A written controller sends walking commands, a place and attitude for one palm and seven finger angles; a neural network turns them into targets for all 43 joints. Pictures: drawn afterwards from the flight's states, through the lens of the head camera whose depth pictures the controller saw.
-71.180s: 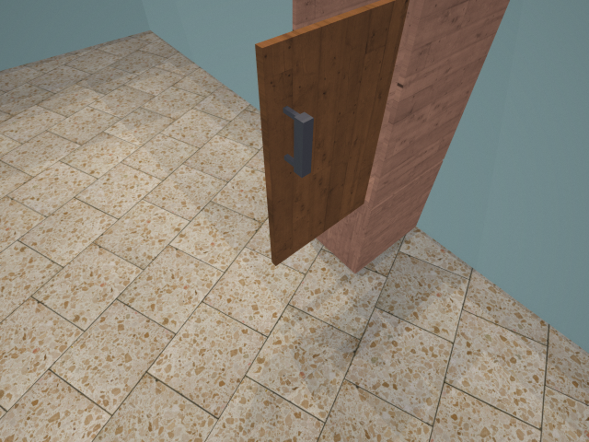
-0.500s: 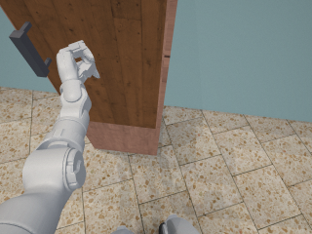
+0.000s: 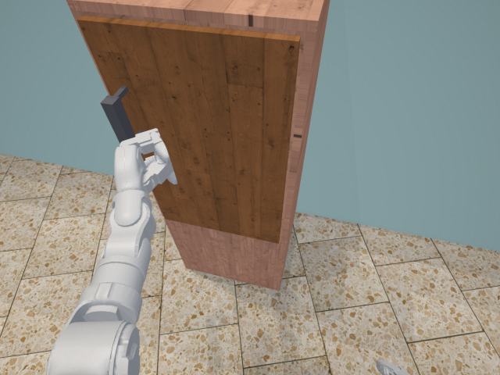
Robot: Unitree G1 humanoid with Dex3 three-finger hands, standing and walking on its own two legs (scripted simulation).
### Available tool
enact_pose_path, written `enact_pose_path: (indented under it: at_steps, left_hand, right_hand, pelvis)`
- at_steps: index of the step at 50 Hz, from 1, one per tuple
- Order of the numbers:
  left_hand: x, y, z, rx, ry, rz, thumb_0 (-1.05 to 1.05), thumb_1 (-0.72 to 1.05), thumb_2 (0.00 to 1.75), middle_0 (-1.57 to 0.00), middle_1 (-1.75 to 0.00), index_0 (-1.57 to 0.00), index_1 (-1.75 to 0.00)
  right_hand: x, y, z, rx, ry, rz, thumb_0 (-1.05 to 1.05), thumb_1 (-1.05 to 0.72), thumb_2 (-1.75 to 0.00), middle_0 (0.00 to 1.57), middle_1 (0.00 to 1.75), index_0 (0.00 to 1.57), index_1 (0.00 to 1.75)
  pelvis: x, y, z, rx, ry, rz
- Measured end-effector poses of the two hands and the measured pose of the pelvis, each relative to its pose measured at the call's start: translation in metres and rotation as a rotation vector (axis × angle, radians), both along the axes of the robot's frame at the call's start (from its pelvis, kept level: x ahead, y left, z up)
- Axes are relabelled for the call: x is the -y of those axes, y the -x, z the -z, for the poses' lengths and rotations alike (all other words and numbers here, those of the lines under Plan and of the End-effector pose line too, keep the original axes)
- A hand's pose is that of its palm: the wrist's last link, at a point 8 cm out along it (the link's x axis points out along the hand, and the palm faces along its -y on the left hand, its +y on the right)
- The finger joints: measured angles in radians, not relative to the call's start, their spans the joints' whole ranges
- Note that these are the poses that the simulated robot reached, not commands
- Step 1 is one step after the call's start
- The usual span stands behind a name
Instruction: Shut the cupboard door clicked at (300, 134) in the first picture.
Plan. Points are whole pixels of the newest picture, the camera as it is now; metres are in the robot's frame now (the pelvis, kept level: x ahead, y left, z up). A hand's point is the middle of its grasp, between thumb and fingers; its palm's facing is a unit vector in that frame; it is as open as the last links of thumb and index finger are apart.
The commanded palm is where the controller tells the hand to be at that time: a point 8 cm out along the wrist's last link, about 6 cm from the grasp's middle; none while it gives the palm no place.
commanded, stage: draw the hand back to the body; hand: left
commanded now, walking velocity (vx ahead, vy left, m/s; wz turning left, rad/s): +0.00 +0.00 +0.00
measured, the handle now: (127, 120) +0.57 +0.25 +0.09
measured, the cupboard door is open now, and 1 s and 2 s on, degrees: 0 0 0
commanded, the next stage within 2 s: step back with the hand held close in 1.34 s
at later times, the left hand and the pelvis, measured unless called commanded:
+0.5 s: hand (88, 237) +0.27 +0.20 +0.15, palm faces +0.22 -0.95 -0.24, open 3.2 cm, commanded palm +0.23 +0.25 +0.16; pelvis -0.02 +0.01 +0.02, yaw +2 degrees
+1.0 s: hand out of the picture +0.17 +0.29 +0.18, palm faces +0.48 -0.77 -0.42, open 6.4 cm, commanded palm +0.12 +0.32 +0.20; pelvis +0.00 +0.02 +0.03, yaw +2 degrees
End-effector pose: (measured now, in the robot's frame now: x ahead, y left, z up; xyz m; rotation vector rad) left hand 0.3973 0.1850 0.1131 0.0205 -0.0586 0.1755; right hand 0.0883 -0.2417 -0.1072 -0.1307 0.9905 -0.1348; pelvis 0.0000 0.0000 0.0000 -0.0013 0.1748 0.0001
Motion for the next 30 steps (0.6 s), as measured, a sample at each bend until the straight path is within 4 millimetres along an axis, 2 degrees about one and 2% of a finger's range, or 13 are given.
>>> enact_pose_path:
  at_steps: [7,15,19,23,30]
  left_hand:
    - [-0.022,0.049,-0.011,0.004,-0.005,-0.007,0.01,0.90,0.90,-1.30,-1.50,-1.30,-1.50]
    - [-0.037,0.094,-0.029,0.010,-0.036,0.014,0.01,0.90,0.90,-1.26,-1.46,-1.26,-1.46]
    - [-0.045,0.119,-0.037,0.003,-0.162,0.009,0.01,0.90,0.90,-1.20,-1.39,-1.20,-1.39]
    - [-0.058,0.145,-0.042,0.002,-0.218,-0.021,0.01,0.90,0.90,-1.11,-1.29,-1.11,-1.29]
    - [-0.082,0.186,-0.054,0.017,-0.268,-0.105,0.01,0.90,0.90,-0.93,-1.10,-0.93,-1.09]
  right_hand:
    - [-0.002,-0.010,-0.010,0.052,0.013,-0.018,0.00,-0.91,-0.90,0.20,0.30,0.20,0.30]
    - [-0.010,-0.042,-0.030,0.196,0.023,-0.048,0.01,-0.91,-0.90,0.20,0.30,0.20,0.30]
    - [-0.019,-0.059,-0.044,0.258,0.015,-0.054,0.01,-0.91,-0.90,0.20,0.30,0.20,0.30]
    - [-0.031,-0.072,-0.054,0.292,0.011,-0.085,0.01,-0.91,-0.90,0.20,0.30,0.20,0.30]
    - [-0.049,-0.083,-0.059,0.306,0.000,-0.146,0.01,-0.90,-0.90,0.20,0.30,0.20,0.30]
  pelvis:
    - [0.001,0.007,-0.007,0.072,0.002,-0.015]
    - [-0.001,0.015,-0.013,0.138,-0.002,-0.021]
    - [-0.003,0.017,-0.019,0.176,-0.004,-0.022]
    - [-0.006,0.018,-0.023,0.207,-0.004,-0.026]
    - [-0.011,0.016,-0.028,0.239,-0.004,-0.037]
